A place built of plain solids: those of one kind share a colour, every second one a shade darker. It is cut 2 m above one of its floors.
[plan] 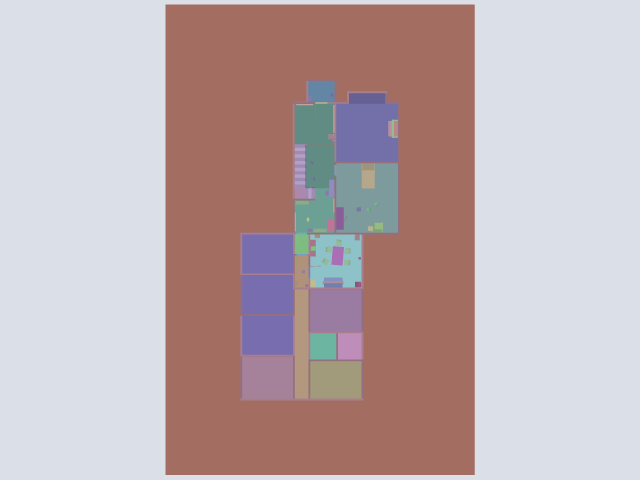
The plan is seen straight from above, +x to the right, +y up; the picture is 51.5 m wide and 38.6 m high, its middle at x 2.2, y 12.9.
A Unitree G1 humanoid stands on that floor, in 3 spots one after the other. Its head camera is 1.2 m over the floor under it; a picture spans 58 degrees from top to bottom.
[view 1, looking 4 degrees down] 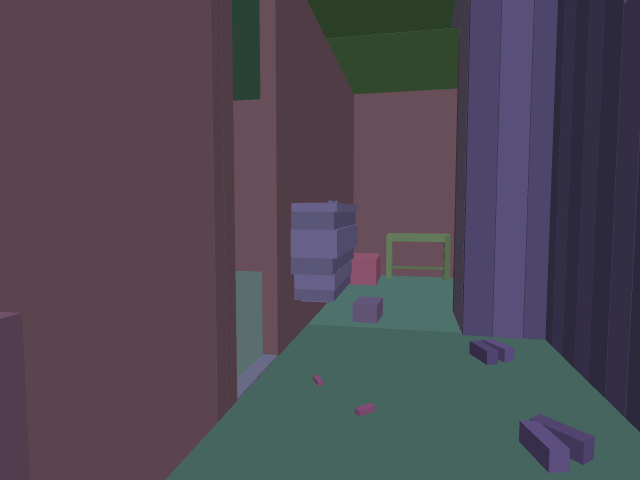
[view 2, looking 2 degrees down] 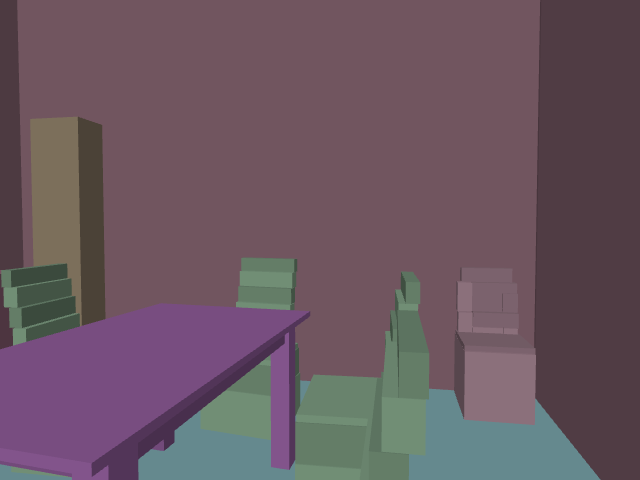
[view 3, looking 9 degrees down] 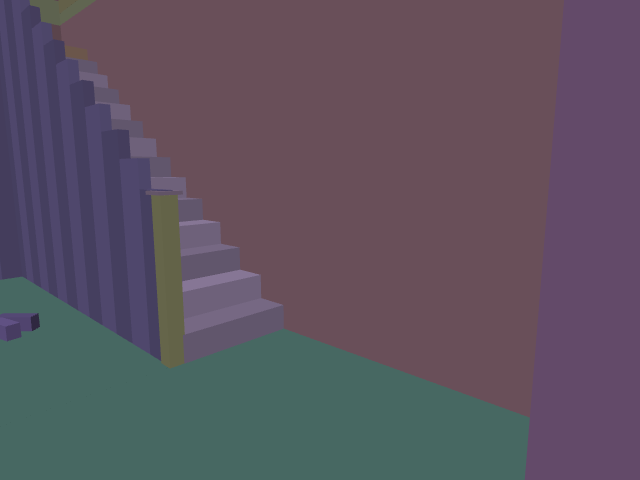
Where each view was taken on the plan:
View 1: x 2.31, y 21.41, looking -78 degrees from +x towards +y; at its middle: hook_row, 3.76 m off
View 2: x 4.58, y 10.12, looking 100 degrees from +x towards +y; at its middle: wall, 3.28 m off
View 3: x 2.31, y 22.98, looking -137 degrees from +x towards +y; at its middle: wall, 2.98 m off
